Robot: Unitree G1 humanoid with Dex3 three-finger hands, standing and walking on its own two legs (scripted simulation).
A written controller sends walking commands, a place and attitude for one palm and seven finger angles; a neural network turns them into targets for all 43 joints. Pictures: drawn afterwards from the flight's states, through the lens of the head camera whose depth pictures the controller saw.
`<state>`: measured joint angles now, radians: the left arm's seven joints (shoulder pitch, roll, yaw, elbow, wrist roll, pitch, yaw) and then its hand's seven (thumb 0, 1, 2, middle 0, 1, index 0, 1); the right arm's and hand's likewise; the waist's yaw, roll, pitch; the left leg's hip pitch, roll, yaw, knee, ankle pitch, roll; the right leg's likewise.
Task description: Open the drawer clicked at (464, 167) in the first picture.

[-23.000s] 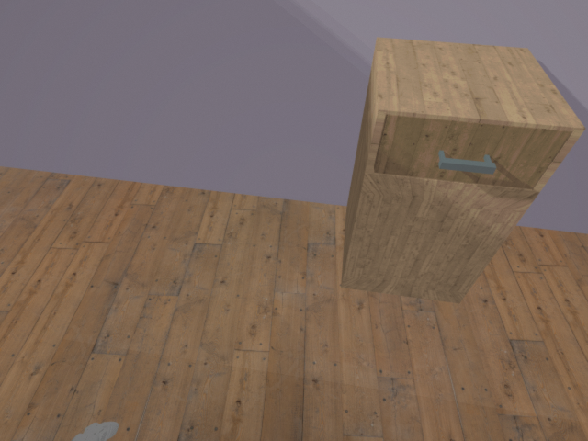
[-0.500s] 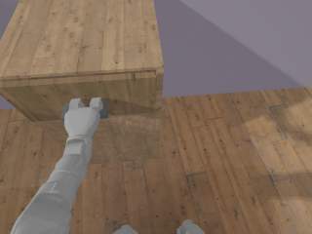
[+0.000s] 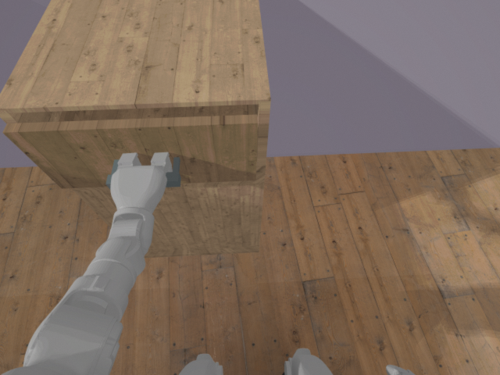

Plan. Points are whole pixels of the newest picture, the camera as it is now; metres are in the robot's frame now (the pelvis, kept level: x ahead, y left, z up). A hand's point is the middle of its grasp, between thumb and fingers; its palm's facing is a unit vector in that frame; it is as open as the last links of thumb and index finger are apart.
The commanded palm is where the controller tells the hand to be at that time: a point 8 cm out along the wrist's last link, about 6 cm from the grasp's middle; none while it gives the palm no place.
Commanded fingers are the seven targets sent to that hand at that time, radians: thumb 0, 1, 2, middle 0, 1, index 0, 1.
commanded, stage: pull the drawer open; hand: left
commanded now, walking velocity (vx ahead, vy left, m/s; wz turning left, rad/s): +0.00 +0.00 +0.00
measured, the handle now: (145, 172) +0.47 +0.20 -0.01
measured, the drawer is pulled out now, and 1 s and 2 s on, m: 0.04 0.10 0.21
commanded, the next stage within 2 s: none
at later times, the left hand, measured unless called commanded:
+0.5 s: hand (149, 200) +0.42 +0.19 -0.04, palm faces -0.05 -0.02 -1.00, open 5.3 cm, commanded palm +0.38 +0.19 +0.02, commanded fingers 0.00 0.90 0.90 -0.40 -1.35 -0.40 -1.35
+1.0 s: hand (143, 225) +0.37 +0.19 -0.04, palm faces +0.00 -0.03 -1.00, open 5.2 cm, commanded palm +0.35 +0.19 +0.02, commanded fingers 0.00 0.90 0.90 -0.40 -1.35 -0.40 -1.35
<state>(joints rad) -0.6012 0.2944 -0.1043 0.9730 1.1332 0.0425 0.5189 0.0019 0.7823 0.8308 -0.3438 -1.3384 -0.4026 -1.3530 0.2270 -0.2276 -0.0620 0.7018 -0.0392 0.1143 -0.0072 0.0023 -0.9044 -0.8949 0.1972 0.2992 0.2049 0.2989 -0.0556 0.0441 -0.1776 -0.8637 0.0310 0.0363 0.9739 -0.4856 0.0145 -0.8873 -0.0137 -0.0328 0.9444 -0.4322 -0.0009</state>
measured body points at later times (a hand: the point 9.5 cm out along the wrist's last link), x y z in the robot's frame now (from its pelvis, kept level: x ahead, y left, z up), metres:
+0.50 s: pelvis -0.04 +0.00 -0.01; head +0.08 -0.01 +0.42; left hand +0.42 +0.19 +0.02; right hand -0.03 -0.28 -0.15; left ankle -0.02 +0.11 -0.68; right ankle +0.00 -0.12 -0.68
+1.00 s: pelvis +0.01 +0.01 +0.01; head +0.10 +0.00 +0.45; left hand +0.36 +0.19 +0.02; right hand +0.16 -0.25 -0.11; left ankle -0.02 +0.11 -0.68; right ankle +0.00 -0.12 -0.68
